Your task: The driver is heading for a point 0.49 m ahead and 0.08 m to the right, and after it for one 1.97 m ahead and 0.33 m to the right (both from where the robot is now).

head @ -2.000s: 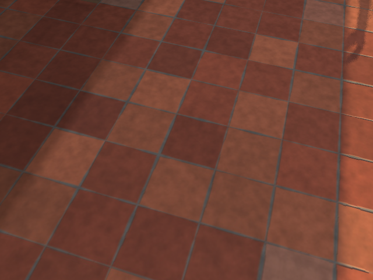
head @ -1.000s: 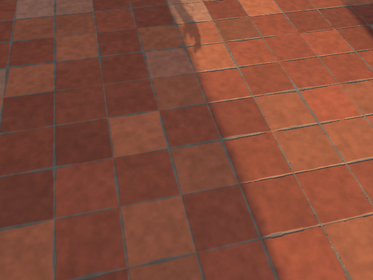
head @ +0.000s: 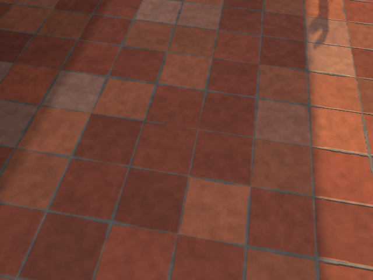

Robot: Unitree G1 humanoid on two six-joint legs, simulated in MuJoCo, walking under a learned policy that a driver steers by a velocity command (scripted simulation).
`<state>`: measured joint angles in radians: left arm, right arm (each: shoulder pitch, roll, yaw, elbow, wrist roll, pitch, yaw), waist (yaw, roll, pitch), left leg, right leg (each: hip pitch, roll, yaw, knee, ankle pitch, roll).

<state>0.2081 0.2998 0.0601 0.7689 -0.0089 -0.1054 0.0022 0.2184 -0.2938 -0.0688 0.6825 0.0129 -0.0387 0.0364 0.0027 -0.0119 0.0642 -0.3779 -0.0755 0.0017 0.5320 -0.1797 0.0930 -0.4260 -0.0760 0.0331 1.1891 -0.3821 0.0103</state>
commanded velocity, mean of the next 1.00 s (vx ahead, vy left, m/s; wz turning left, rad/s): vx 0.50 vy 0.00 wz -0.21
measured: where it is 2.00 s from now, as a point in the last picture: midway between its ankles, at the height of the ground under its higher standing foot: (245, 139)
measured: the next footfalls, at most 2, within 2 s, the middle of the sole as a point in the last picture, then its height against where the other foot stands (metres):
right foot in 0.40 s outside the picture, level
left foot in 0.90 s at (182, 207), level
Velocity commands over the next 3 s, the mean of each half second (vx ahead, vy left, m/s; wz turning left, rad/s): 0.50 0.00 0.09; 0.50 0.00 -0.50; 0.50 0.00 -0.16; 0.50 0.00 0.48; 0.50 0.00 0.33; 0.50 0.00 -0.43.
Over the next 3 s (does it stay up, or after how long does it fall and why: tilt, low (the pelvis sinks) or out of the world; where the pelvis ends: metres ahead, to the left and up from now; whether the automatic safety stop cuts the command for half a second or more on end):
stays up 1.65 -0.22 0.01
